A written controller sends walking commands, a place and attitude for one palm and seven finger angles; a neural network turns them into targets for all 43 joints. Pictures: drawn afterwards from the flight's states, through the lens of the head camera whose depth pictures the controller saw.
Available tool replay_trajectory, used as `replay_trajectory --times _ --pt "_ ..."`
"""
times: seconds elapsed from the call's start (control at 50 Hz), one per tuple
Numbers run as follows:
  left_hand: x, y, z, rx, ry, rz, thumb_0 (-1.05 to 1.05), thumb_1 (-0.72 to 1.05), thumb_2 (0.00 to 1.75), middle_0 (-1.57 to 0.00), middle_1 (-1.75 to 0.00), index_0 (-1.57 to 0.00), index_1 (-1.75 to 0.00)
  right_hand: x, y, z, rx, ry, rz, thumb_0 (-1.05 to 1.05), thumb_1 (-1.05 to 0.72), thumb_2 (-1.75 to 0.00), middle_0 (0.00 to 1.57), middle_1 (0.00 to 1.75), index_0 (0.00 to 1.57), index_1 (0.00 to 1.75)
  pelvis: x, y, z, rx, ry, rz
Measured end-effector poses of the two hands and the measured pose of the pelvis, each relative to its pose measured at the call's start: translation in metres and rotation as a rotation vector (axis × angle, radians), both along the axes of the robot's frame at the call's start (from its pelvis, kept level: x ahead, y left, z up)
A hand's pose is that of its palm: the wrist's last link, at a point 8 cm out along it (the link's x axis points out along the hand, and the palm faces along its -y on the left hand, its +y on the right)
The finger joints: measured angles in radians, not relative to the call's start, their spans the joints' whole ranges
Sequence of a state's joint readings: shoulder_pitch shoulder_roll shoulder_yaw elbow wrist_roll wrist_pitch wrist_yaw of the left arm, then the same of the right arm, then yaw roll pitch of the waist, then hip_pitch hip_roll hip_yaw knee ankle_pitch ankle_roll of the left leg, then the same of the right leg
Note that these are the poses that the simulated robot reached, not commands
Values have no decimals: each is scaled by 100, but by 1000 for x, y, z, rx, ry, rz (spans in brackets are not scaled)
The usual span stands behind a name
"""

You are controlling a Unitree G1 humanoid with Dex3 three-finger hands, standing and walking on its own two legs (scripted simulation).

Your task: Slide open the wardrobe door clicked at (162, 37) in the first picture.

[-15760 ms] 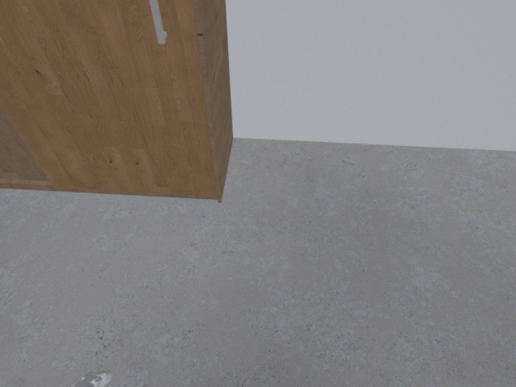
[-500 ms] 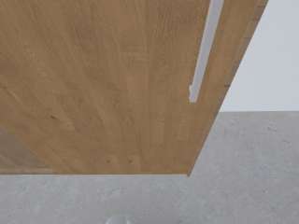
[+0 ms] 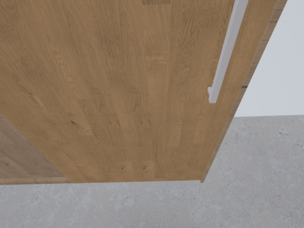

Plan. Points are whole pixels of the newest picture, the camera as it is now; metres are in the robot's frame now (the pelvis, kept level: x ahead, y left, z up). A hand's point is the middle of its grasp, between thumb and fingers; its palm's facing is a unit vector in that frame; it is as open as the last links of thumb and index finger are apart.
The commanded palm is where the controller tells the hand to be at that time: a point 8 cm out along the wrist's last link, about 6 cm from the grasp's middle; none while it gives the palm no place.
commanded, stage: come to a stop and stand still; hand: right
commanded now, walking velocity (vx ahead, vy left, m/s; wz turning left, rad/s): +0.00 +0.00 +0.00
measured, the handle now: (222, 53) +0.49 -0.17 +0.22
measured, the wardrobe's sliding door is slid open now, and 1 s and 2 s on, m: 0.00 0.00 0.00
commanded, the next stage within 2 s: look again from close up in 1.12 s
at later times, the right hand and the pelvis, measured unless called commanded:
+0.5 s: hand out of the picture -0.06 -0.17 -0.18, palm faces +0.02 +0.99 -0.17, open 7.4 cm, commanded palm none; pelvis -0.02 -0.02 +0.00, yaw +1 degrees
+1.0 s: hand out of the picture -0.05 -0.18 -0.17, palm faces +0.02 +0.98 -0.20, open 7.4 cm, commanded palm none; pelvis -0.05 -0.02 +0.00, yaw +1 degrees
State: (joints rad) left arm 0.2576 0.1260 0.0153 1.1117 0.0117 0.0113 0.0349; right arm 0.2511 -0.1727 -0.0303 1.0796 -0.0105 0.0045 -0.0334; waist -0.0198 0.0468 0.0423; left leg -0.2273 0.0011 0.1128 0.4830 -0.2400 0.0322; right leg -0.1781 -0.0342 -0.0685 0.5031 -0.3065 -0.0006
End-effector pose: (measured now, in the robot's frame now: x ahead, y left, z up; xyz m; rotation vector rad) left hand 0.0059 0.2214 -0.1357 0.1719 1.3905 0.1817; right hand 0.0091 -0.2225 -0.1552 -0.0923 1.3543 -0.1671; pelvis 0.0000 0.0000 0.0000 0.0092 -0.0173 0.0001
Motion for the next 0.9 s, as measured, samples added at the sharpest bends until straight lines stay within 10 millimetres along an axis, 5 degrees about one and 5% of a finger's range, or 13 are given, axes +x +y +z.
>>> replay_trajectory --times 0.38,0.54,0.74,0.9 --pt "-43 -34 -2 -67 37 6 1 92 90 -20 -30 -20 -30 -70 5 10 32 135 -19 0 -91 -90 20 29 20 30 -17 -14 7 -7 -12 4" --pt "-48 -41 -14 -79 -24 25 2 92 90 -20 -30 -20 -30 -68 -6 10 -11 99 34 0 -90 -90 20 30 20 30 -27 -25 0 -3 -25 8" --pt "-53 -41 -19 -93 -103 25 2 92 90 -20 -30 -20 -30 -40 -28 16 -68 -58 61 0 -90 -90 20 29 20 30 -39 -28 -3 -24 -40 17" --pt "-69 -29 -16 -80 -74 26 1 91 90 -20 -30 -20 -30 -51 -21 18 -61 -47 59 0 -90 -90 20 29 20 30 -48 -22 -2 -29 -27 20"
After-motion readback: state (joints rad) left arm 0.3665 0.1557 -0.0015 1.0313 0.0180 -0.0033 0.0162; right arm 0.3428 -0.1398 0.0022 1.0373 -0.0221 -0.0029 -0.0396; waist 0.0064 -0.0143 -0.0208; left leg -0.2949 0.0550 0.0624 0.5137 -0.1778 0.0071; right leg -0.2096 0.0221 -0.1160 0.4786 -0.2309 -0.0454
